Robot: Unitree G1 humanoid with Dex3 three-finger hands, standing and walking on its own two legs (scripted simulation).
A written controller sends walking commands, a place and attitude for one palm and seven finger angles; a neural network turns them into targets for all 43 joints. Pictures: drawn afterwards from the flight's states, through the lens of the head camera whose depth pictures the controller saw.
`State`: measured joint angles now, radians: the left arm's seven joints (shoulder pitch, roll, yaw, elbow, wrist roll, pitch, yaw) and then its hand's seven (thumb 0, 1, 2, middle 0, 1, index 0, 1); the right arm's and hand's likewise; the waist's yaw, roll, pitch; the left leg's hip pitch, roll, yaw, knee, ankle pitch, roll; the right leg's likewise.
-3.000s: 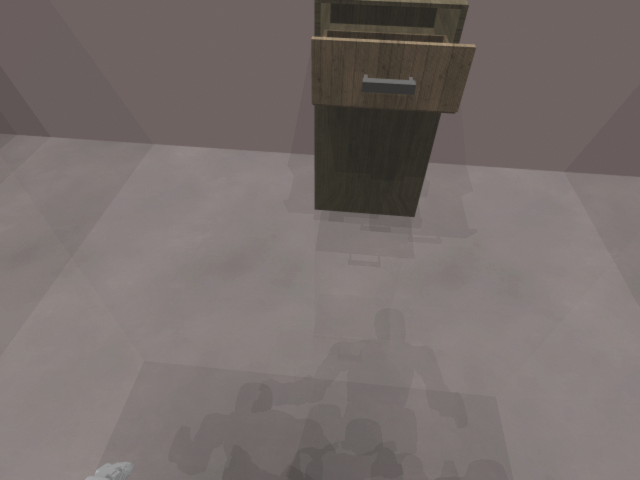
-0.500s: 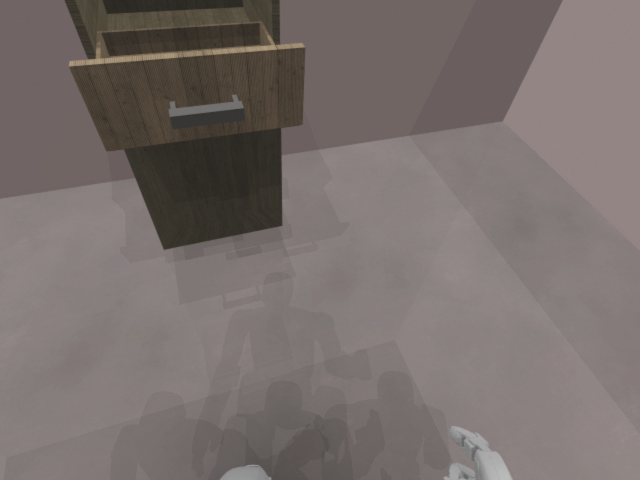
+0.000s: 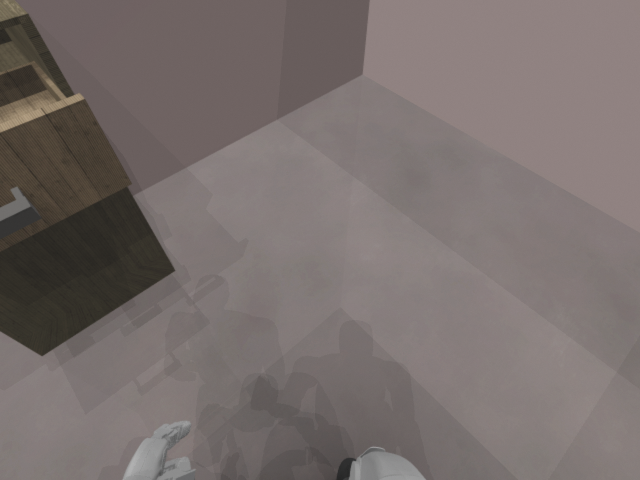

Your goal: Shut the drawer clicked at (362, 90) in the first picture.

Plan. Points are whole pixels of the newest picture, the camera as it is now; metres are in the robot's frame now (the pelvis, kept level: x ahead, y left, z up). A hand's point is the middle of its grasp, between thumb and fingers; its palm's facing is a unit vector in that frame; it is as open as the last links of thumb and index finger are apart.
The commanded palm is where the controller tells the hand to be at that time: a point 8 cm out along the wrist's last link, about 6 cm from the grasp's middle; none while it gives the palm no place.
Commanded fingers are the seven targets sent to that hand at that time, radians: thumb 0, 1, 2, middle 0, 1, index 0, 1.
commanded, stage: walk to a spot facing it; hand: left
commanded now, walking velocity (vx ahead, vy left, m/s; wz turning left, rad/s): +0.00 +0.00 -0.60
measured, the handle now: out of the picture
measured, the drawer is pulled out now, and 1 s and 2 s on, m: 0.30 0.30 0.30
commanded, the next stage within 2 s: turn to face it in 0.16 s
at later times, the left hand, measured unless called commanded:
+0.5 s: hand out of the picture +0.13 +0.20 -0.14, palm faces -0.03 -0.98 -0.21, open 7.4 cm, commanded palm none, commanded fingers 0.00 0.90 0.90 -0.20 -0.30 -0.20 -0.30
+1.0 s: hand (176, 462) +0.16 +0.19 -0.12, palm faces +0.13 -0.95 -0.30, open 7.4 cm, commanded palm none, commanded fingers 0.00 0.90 0.90 -0.20 -0.30 -0.20 -0.30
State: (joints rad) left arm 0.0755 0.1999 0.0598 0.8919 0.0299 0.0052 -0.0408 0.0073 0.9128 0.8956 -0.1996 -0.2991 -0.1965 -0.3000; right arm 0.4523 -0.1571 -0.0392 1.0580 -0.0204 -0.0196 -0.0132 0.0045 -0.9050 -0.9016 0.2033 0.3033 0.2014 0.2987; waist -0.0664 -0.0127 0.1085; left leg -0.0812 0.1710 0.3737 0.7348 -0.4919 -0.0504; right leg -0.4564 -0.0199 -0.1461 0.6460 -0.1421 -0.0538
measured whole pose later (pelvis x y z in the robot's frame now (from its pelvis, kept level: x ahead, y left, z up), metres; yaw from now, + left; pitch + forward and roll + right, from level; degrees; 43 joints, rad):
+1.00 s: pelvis +0.06 -0.02 +0.02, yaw +7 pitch +1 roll +0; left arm 0.11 0.19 0.06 0.92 0.01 0.00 0.03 0.01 0.91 0.90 -0.20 -0.30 -0.20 -0.30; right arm 0.26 -0.24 -0.09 1.00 -0.02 0.05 -0.01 0.00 -0.90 -0.90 0.21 0.30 0.20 0.30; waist -0.05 0.06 0.06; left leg -0.37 -0.05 -0.14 0.72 -0.42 -0.04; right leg -0.26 -0.01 -0.05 0.54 -0.30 -0.01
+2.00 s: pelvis +0.05 -0.01 +0.02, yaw +35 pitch -1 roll +1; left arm 0.15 0.19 0.04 0.92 0.01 0.02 0.03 0.01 0.91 0.90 -0.20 -0.30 -0.20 -0.30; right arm 0.27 -0.20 -0.05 0.99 -0.02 0.03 -0.01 0.00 -0.90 -0.90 0.21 0.30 0.20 0.30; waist -0.04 0.02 0.04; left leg -0.26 -0.06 -0.04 0.54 -0.26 0.02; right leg -0.24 -0.02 -0.04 0.55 -0.30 0.03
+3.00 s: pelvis +0.22 +0.08 +0.00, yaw +37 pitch -1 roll +1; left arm 0.11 0.20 0.06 1.01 0.02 -0.04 -0.02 0.01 0.91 0.90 -0.20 -0.30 -0.20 -0.30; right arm 0.52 -0.09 -0.03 1.19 -0.03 -0.04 -0.02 0.00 -0.90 -0.90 0.21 0.30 0.20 0.30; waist -0.06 0.00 0.08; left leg 0.05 0.11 0.14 0.53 -0.49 -0.06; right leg -0.46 -0.06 -0.12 0.60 -0.14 -0.05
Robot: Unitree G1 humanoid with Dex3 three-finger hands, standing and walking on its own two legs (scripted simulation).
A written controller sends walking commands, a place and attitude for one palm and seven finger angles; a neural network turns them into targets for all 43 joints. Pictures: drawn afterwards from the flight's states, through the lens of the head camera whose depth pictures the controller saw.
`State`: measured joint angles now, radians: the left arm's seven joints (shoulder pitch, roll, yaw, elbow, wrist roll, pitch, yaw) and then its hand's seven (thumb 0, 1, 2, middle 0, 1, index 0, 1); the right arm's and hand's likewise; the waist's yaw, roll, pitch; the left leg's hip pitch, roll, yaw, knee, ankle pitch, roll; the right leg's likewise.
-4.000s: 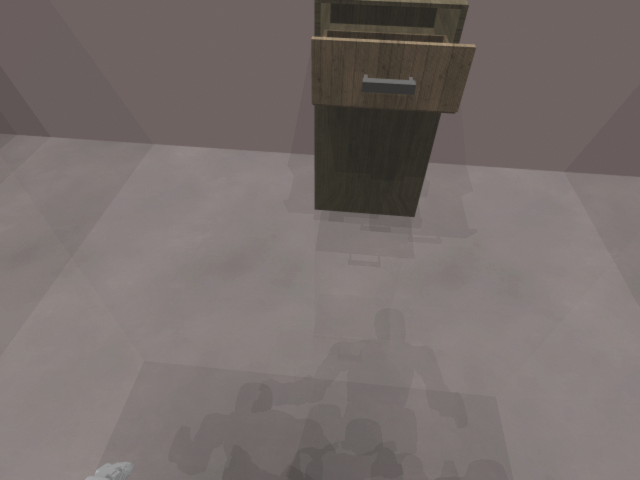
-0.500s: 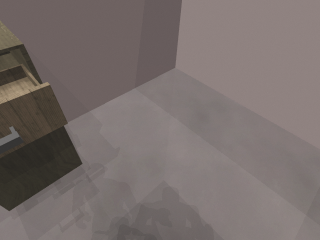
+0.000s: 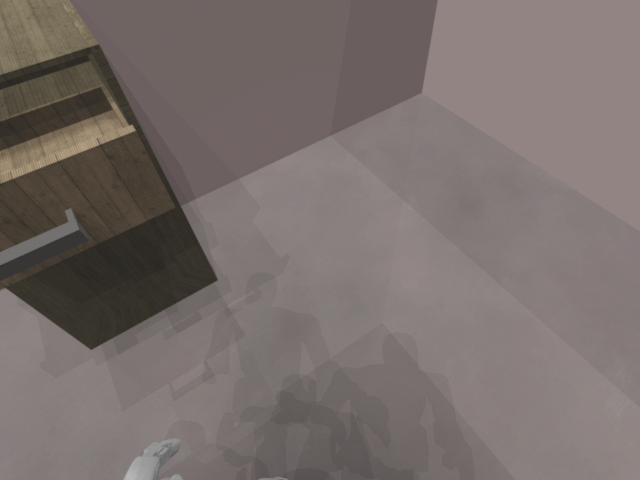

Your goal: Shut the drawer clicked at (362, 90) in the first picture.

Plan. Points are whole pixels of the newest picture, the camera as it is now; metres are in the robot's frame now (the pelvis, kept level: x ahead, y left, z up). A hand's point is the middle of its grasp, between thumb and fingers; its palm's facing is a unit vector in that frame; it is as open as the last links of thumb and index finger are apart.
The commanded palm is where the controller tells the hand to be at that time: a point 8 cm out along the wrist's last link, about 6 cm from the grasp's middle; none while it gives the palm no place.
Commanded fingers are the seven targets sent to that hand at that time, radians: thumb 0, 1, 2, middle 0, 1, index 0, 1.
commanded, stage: turn to face it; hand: left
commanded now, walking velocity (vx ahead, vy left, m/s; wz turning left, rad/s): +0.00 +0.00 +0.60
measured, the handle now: (33, 241) +0.45 +0.46 +0.02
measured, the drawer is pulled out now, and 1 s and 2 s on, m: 0.30 0.30 0.30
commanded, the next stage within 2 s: take the last steps up to it in 0.94 s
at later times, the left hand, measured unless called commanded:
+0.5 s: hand out of the picture -0.08 +0.25 -0.19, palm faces +0.36 -0.89 -0.26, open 7.4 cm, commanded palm none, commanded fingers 0.00 0.90 0.90 -0.20 -0.30 -0.20 -0.30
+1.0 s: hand out of the picture +0.01 +0.23 -0.15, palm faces +0.46 -0.85 -0.26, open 7.4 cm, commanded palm none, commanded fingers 0.00 0.90 0.90 -0.20 -0.30 -0.20 -0.30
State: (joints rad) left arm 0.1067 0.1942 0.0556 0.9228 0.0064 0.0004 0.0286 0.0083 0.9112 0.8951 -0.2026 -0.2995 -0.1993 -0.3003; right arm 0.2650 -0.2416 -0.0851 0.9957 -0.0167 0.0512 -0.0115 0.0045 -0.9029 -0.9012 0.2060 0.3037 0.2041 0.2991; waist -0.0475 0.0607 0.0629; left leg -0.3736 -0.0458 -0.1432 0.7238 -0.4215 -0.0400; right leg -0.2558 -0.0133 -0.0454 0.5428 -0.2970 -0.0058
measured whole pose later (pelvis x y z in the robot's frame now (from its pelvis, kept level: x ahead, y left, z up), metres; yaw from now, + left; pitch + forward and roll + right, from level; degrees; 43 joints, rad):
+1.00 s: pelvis +0.00 +0.01 +0.00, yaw +28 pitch -1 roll +1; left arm 0.15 0.19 0.04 0.92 0.01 0.02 0.03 0.01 0.91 0.90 -0.20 -0.30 -0.20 -0.30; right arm 0.27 -0.20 -0.05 0.99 -0.02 0.03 -0.01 0.00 -0.90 -0.90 0.21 0.30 0.20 0.30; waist -0.04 0.02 0.04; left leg -0.26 -0.06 -0.04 0.54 -0.26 0.02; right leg -0.24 -0.02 -0.04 0.55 -0.30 0.03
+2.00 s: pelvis +0.17 +0.08 -0.02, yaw +29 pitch -1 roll +1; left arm 0.11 0.20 0.06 1.01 0.02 -0.04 -0.02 0.01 0.91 0.90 -0.20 -0.30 -0.20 -0.30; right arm 0.52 -0.09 -0.03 1.19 -0.03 -0.04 -0.02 0.00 -0.90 -0.90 0.21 0.30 0.20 0.30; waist -0.06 0.00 0.08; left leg 0.05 0.11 0.14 0.53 -0.49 -0.06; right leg -0.46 -0.06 -0.12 0.60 -0.14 -0.05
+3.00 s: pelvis +0.27 +0.08 +0.01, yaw +29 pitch -2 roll +2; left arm 0.29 0.17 0.03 1.08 0.02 0.01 0.04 0.01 0.91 0.90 -0.20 -0.30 -0.20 -0.30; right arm 0.21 -0.16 -0.04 1.11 -0.02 0.04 -0.02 0.00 -0.91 -0.90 0.20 0.30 0.20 0.30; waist 0.00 0.02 0.02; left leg -0.29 0.03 0.07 0.56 -0.29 0.00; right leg -0.21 0.01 -0.09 0.51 -0.27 -0.08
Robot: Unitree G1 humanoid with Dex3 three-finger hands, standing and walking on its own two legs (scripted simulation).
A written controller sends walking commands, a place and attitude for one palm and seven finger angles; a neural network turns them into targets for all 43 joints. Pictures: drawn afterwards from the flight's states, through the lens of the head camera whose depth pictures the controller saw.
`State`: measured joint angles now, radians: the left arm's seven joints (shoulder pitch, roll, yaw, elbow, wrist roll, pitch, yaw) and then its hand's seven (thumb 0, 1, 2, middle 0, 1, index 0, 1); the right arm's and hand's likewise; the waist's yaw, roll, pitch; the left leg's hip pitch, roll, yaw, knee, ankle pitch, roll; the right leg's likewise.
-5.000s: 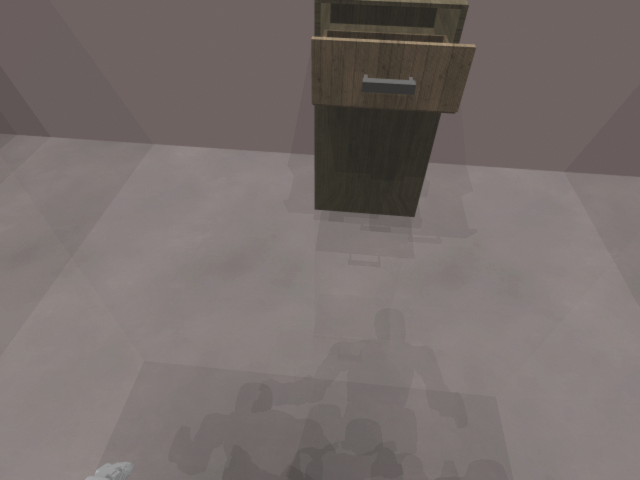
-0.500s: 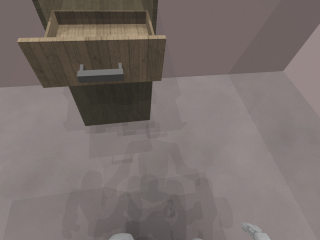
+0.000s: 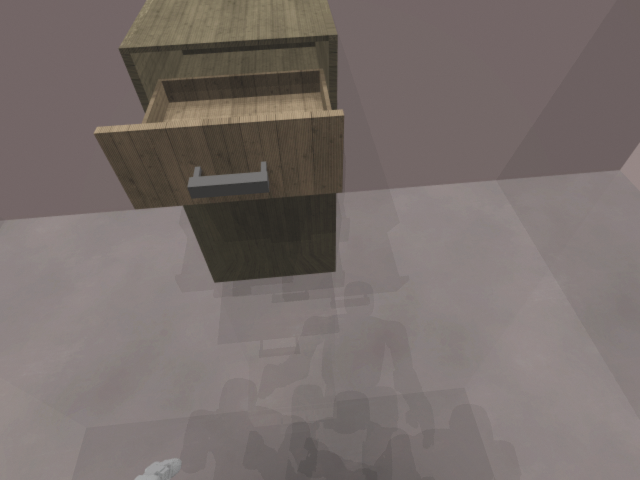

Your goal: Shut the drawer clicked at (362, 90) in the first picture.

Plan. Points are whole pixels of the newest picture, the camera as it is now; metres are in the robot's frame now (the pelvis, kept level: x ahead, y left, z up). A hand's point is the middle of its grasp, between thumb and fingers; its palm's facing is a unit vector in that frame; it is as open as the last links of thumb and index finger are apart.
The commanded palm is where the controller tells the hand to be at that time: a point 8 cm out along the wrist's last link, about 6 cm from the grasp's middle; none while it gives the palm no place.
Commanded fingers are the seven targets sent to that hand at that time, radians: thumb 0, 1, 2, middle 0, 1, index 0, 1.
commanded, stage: take the last steps up to it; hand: left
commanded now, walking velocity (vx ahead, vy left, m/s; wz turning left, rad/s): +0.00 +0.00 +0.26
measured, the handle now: (230, 176) +0.61 +0.18 +0.02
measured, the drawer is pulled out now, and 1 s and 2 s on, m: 0.30 0.30 0.30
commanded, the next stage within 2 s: come to a stop and stand still in 1.24 s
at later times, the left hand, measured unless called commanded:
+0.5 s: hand out of the picture -0.09 +0.18 -0.17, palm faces +0.19 -0.97 -0.15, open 7.4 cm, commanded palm none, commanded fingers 0.00 0.90 0.90 -0.20 -0.30 -0.20 -0.30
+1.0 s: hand (229, 383) +0.30 +0.17 -0.17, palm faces -0.01 -0.98 -0.21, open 7.4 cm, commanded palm none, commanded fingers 0.00 0.90 0.90 -0.20 -0.30 -0.20 -0.30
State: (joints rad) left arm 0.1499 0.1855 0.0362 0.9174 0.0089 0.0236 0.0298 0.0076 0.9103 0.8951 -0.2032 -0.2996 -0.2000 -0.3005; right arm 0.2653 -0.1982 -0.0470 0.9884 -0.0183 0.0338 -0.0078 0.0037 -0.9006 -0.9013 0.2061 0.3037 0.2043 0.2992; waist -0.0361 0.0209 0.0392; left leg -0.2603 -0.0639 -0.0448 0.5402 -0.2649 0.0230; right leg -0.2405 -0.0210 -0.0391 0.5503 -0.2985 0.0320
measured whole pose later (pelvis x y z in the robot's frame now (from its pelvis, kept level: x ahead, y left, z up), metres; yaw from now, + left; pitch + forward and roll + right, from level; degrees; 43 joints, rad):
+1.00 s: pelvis +0.19 -0.02 -0.02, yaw +1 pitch -1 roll +1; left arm 0.11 0.20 0.06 1.01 0.02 -0.04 -0.02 0.01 0.91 0.90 -0.20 -0.30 -0.20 -0.30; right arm 0.52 -0.09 -0.03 1.19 -0.03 -0.04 -0.02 0.00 -0.90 -0.90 0.21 0.30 0.20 0.30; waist -0.06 0.00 0.08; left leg 0.05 0.11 0.14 0.53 -0.49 -0.06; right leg -0.46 -0.06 -0.12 0.60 -0.14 -0.05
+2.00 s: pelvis +0.28 -0.07 +0.01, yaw +1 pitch -2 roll +2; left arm 0.29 0.17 0.03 1.08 0.02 0.01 0.04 0.01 0.91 0.90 -0.20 -0.30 -0.20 -0.30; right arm 0.21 -0.16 -0.04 1.11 -0.02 0.04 -0.02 0.00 -0.91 -0.90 0.20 0.30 0.20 0.30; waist 0.00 0.02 0.02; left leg -0.29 0.03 0.07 0.56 -0.29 0.00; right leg -0.21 0.01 -0.09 0.51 -0.27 -0.08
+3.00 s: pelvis +0.27 -0.01 +0.01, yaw +1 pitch +0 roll +0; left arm 0.34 0.12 0.01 1.15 0.02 -0.01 0.04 0.01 0.91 0.90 -0.20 -0.30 -0.20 -0.30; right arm 0.30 -0.11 -0.01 1.14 -0.01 -0.02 -0.04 0.01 -0.92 -0.90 0.20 0.30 0.20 0.30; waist 0.01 -0.02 0.02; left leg -0.18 -0.01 0.05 0.38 -0.19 0.02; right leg -0.21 -0.04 -0.06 0.41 -0.20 0.00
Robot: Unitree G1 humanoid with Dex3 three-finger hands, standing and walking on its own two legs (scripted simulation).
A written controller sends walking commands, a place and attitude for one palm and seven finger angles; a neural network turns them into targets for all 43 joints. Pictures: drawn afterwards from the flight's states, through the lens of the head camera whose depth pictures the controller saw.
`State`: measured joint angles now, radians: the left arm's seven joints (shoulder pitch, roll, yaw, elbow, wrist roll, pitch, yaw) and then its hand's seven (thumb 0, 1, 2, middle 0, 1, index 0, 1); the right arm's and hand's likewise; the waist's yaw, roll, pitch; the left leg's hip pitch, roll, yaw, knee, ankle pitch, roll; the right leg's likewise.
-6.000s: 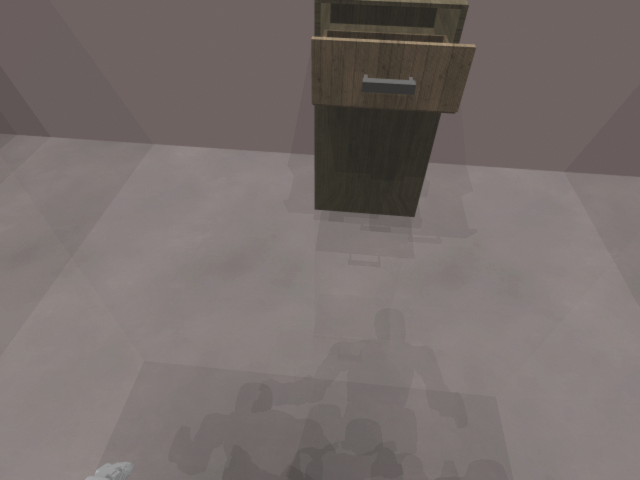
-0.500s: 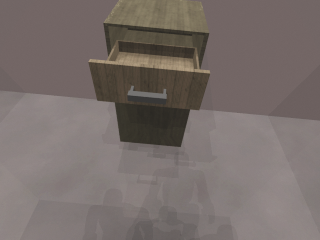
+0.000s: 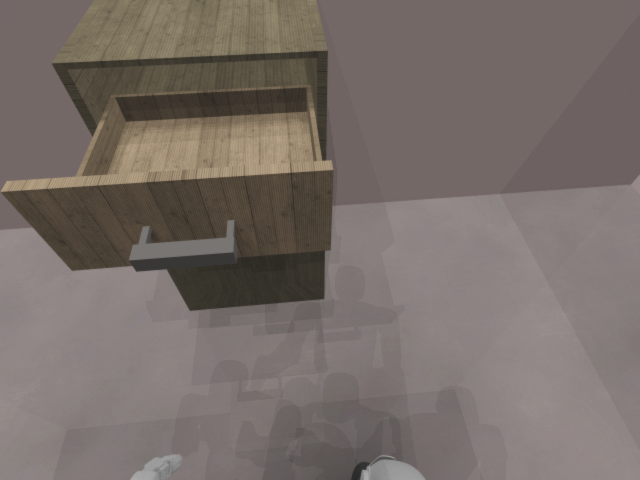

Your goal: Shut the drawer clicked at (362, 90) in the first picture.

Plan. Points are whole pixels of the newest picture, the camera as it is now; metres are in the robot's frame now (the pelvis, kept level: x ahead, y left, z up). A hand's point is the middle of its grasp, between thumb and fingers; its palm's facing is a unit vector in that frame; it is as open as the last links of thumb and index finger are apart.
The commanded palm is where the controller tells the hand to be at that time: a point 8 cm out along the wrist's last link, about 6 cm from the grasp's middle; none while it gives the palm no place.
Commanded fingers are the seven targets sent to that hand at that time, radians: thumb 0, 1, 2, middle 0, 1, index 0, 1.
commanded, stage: take the last steps up to it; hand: left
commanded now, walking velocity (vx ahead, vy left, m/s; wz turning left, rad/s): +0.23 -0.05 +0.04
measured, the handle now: (187, 241) +0.42 +0.19 +0.03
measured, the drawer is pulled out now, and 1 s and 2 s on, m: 0.30 0.30 0.30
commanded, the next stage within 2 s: come to a stop and stand still in 0.24 s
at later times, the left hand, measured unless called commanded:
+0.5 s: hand out of the picture +0.09 +0.13 -0.16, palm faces +0.13 -0.98 -0.12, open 7.3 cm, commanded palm none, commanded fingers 0.00 0.90 0.90 -0.20 -0.30 -0.20 -0.30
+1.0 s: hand out of the picture +0.10 +0.14 -0.14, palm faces +0.04 -0.96 -0.28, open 7.4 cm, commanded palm none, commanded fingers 0.00 0.90 0.90 -0.20 -0.30 -0.20 -0.30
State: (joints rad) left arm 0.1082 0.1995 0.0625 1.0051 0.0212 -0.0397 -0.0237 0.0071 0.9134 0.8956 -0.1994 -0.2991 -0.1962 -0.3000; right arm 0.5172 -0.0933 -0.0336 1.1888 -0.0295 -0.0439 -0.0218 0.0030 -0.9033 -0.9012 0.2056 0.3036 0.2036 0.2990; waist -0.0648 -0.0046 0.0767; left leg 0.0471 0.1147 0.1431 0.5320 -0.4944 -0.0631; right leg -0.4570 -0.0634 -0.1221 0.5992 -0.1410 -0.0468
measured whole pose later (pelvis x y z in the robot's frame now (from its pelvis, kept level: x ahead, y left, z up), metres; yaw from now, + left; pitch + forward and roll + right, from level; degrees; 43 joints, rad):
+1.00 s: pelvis +0.09 -0.05 +0.02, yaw -1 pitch -2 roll +2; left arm 0.29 0.17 0.03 1.08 0.02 0.01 0.04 0.01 0.91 0.90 -0.20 -0.30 -0.20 -0.30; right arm 0.21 -0.16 -0.04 1.11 -0.02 0.04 -0.02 0.00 -0.91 -0.90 0.20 0.30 0.20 0.30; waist 0.00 0.02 0.02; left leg -0.29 0.03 0.07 0.56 -0.29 0.00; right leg -0.21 0.01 -0.09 0.51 -0.27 -0.08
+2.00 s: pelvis +0.09 +0.00 +0.03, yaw -1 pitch +0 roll +0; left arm 0.34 0.12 0.01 1.15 0.02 -0.01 0.04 0.01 0.91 0.90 -0.20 -0.30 -0.20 -0.30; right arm 0.30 -0.11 -0.01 1.14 -0.01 -0.02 -0.04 0.01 -0.92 -0.90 0.20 0.30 0.20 0.30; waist 0.01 -0.02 0.02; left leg -0.18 -0.01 0.05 0.38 -0.19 0.02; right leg -0.21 -0.04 -0.06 0.41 -0.20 0.00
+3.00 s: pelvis +0.07 +0.02 +0.00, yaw +0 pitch +3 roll +0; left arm 0.41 0.12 0.02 0.02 -0.15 -0.32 0.06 0.02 0.94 0.90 -0.30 -0.41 -0.30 -0.41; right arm 0.25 -0.23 -0.01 0.73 0.01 -0.30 -0.02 0.01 -0.91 -0.90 0.20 0.30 0.20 0.30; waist -0.04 0.01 -0.10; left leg -0.45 -0.03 0.06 0.71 -0.33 0.04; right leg -0.46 -0.06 -0.05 0.73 -0.33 0.01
